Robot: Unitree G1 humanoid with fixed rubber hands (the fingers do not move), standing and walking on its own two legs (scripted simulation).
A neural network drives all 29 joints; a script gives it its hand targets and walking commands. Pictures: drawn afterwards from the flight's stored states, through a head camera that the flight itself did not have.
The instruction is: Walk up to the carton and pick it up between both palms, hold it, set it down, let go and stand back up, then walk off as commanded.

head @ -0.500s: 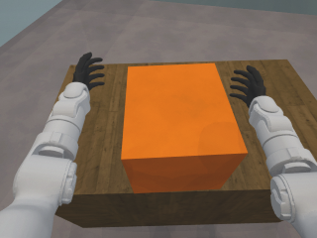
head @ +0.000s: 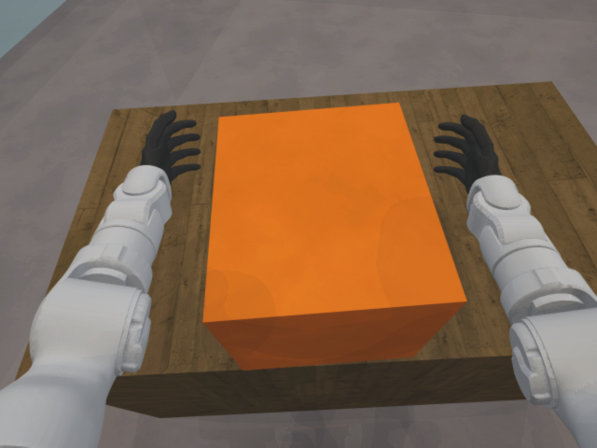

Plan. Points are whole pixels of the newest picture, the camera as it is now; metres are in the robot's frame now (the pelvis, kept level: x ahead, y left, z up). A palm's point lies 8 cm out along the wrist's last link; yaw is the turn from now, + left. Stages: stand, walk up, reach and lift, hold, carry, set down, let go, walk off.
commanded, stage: reach and lift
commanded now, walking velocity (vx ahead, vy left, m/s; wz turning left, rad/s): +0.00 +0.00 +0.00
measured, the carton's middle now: (318, 240) +0.42 +0.00 -0.02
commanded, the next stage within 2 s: none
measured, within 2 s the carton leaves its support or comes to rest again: neither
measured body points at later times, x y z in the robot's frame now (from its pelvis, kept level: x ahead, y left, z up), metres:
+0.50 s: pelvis +0.01 +0.00 -0.01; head +0.16 +0.00 +0.41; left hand +0.50 +0.21 +0.01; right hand +0.48 -0.22 +0.00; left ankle -0.01 +0.11 -0.73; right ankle -0.07 -0.11 -0.73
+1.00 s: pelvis +0.03 -0.01 -0.01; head +0.19 -0.02 +0.41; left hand +0.52 +0.19 +0.01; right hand +0.50 -0.19 +0.00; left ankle -0.01 +0.11 -0.73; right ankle -0.06 -0.11 -0.73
